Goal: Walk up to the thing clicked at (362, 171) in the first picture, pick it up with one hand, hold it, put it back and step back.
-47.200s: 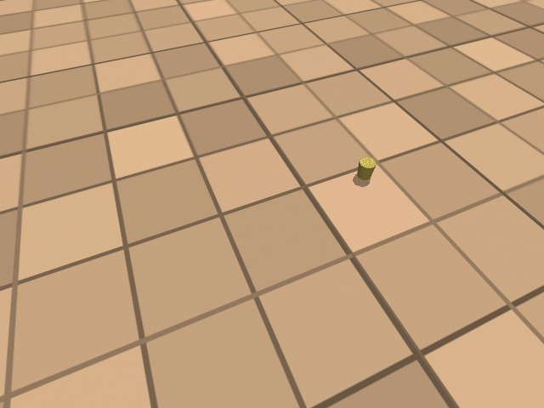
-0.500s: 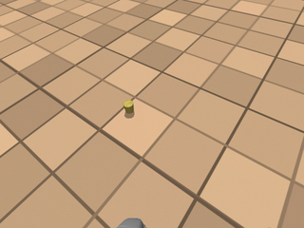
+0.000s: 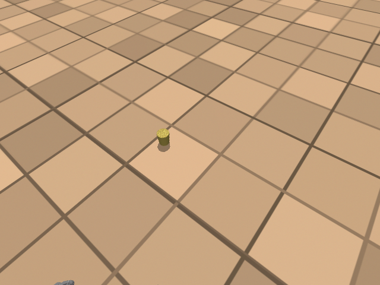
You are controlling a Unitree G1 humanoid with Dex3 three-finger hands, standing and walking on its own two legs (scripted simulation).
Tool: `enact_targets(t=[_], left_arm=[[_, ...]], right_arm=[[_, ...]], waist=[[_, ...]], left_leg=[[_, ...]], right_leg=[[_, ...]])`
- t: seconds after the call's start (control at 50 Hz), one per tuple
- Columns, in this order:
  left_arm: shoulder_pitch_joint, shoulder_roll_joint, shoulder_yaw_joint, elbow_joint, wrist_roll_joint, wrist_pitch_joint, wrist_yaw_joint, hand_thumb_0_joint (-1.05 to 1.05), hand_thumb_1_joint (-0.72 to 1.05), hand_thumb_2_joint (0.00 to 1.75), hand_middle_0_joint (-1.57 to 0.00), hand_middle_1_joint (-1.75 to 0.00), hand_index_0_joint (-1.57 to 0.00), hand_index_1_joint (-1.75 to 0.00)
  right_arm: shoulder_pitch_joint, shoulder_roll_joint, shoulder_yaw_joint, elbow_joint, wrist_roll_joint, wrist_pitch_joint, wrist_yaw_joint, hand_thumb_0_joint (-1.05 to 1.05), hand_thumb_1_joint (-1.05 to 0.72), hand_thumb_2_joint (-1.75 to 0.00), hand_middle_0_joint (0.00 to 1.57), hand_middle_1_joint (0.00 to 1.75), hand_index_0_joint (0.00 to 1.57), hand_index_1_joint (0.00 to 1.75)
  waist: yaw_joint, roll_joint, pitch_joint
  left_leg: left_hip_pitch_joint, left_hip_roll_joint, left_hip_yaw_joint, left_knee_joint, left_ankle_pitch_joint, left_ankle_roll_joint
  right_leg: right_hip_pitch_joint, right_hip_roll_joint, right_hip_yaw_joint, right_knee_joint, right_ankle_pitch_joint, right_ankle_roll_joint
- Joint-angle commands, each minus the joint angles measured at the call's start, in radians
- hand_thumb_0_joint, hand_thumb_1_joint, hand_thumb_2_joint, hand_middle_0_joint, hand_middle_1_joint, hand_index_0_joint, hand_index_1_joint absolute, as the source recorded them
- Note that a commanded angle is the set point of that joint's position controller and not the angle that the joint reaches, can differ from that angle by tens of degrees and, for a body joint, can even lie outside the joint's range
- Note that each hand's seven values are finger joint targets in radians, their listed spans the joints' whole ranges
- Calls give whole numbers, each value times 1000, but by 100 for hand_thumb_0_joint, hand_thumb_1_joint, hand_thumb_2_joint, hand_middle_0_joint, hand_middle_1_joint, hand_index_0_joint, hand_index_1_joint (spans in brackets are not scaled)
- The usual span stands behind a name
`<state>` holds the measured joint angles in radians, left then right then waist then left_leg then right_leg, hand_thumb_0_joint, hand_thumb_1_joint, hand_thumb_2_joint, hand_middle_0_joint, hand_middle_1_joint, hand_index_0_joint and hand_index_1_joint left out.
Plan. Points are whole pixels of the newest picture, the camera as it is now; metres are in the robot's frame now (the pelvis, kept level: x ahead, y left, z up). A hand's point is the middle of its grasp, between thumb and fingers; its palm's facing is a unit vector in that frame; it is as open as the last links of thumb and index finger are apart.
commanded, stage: step back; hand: left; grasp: from above
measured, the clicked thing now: (163, 137) +1.10 +0.24 -0.72
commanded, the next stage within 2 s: stand in 0.28 s
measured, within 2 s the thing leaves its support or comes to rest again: neither
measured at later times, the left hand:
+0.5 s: hand out of the picture +0.12 +0.27 -0.14, palm faces +0.00 -0.94 -0.33, open 7.4 cm
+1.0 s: hand out of the picture +0.07 +0.26 -0.14, palm faces -0.02 -0.94 -0.35, open 7.4 cm
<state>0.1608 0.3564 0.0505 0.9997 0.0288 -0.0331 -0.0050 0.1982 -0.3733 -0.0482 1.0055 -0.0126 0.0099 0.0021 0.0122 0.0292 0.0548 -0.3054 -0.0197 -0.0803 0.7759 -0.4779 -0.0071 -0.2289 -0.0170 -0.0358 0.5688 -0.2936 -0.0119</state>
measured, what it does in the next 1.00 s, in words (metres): stands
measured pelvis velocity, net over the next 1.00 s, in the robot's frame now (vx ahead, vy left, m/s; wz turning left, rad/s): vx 0.01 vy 0.01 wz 0.00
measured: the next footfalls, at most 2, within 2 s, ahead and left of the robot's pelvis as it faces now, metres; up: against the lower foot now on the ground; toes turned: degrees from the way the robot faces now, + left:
none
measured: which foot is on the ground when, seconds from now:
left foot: down 0.00-1.00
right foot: down 0.00-1.00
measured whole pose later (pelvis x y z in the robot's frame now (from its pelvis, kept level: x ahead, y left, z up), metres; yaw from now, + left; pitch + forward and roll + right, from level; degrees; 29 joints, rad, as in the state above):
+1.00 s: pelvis +0.01 +0.01 +0.02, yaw +0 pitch -3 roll +0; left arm 0.12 0.35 0.00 1.16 0.01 -0.01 -0.01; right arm 0.11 -0.35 -0.01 1.16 -0.01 -0.01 0.01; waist 0.00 0.01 0.05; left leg -0.13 0.02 -0.02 0.31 -0.15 -0.02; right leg -0.11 -0.03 -0.04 0.33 -0.18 0.01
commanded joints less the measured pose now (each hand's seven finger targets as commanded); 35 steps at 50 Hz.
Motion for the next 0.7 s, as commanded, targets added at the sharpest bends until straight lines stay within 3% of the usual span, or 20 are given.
enact_targets(t=[0.0, 0.04, 0.06, 0.08, 0.1, 0.12, 0.14, 0.2, 0.24, 0.26, 0.3, 0.42, 0.46, 0.56, 0.68], left_arm=[[-85, 283, 60, -69, 5, -32, 21, 0, 90, 90, -20, -30, -20, -30], [-114, 275, 53, -70, -4, -21, 16, 0, 90, 90, -20, -30, -20, -30], [-99, 257, 45, -65, -12, -14, 16, 0, 90, 90, -20, -30, -20, -30], [-91, 227, 33, -72, -16, -10, 15, 0, 90, 90, -20, -30, -20, -30], [-79, 192, 23, -74, -28, -5, 14, 0, 90, 90, -20, -30, -20, -30], [-81, 203, 29, -49, -37, -1, 15, 0, 90, 90, -20, -30, -20, -30], [-86, 206, 26, -42, -27, -6, 19, 0, 90, 90, -20, -30, -20, -30], [-89, 229, 28, -16, -25, -15, 20, 0, 90, 90, -20, -30, -20, -30], [-93, 231, 28, -8, -29, -14, 21, 0, 90, 90, -20, -30, -20, -30], [-77, 182, 4, 23, -35, -5, 17, 0, 90, 90, -20, -30, -20, -30], [-92, 183, -1, 29, -34, -1, 17, 0, 90, 90, -20, -30, -20, -30], [-120, 199, -6, 59, -23, 1, 17, 0, 90, 90, -20, -30, -20, -30], [-127, 201, -8, 69, -23, 1, 14, 0, 90, 90, -20, -30, -20, -30], [-132, 199, -12, 84, -18, -3, 11, 0, 90, 90, -20, -30, -20, -30], [-126, 206, -12, 91, -19, -8, 10, 0, 90, 90, -20, -30, -20, -30]], right_arm=[[-4, -167, -33, -38, -3, -32, -2, 0, -90, -90, 20, 30, 20, 30], [25, -152, -33, -15, -9, -40, -3, 0, -90, -90, 20, 30, 20, 30], [17, -153, -37, -5, -15, -42, -6, 0, -90, -90, 20, 30, 20, 30], [11, -175, -46, -7, -23, -48, -10, 0, -90, -90, 20, 30, 20, 30], [-26, -220, -48, -18, -25, -54, -14, 0, -90, -90, 20, 30, 20, 30], [-92, -245, -44, -26, -8, -53, -9, 0, -90, -90, 20, 30, 20, 30], [-119, -239, -41, -24, -8, -52, -6, 0, -90, -90, 20, 30, 20, 30], [-128, -196, -24, -4, -2, -46, -11, 0, -90, -90, 20, 30, 20, 30], [-116, -190, -24, 12, 1, -44, -14, 0, -90, -90, 20, 30, 20, 30], [-118, -199, -12, 16, 6, -52, -12, 0, -90, -90, 20, 30, 20, 30], [-122, -205, -11, 26, 5, -60, -13, 0, -90, -90, 20, 30, 20, 30], [-169, -187, -4, 35, 10, -52, -14, 0, -90, -90, 20, 30, 20, 30], [-178, -180, -1, 41, 10, -49, -12, 0, -90, -90, 20, 30, 20, 30], [-201, -184, -2, 52, 8, -47, -8, 0, -90, -90, 20, 30, 20, 30], [-197, -182, 2, 70, 7, -51, -3, 0, -90, -90, 20, 30, 20, 30]], waist=[[3, -189, -13], [-27, -186, -49], [-25, -157, -56], [-26, -112, -85], [-2, 8, -116], [22, 27, -108], [21, 21, -107], [12, 30, -98], [6, 43, -126], [3, 32, -124], [-4, 23, -125], [-6, -9, -128], [-10, -8, -90], [-8, -18, -82], [-6, -23, -82]], left_leg=[[-33, 43, 24, -71, 22, 9], [72, 22, 89, -282, 156, 9], [133, 23, 73, -355, 283, 13], [192, 76, 4, -374, 423, 33], [178, 202, -157, -401, 482, 79], [86, 238, -172, -374, 444, 141], [73, 237, -153, -358, 485, 136], [68, 138, -35, -325, 562, 50], [105, 128, -17, -318, 641, 40], [161, 152, -49, -365, 666, 50], [216, 169, -52, -372, 771, 53], [232, 158, -23, -424, 671, 35], [209, 150, -17, -456, 558, 31], [199, 148, -17, -489, 450, 27], [210, 150, -18, -503, 453, 21]], right_leg=[[4, -257, 242, -229, 125, -154], [11, -212, 161, -136, 256, -121], [-5, -181, 127, -88, 328, -89], [-25, -151, 101, -26, 356, -53], [-38, -78, 55, 14, 234, -6], [39, -28, 24, -5, 10, 3], [84, -43, 34, -65, 8, -4], [145, -92, 68, -106, 262, -26], [165, -105, 61, -91, 333, -30], [136, -99, 74, -123, 349, -13], [139, -90, 66, -141, 352, 2], [186, -109, 65, -215, 361, 7], [163, -107, 74, -253, 284, 10], [154, -115, 81, -291, 215, 9], [146, -124, 90, -303, 213, 3]])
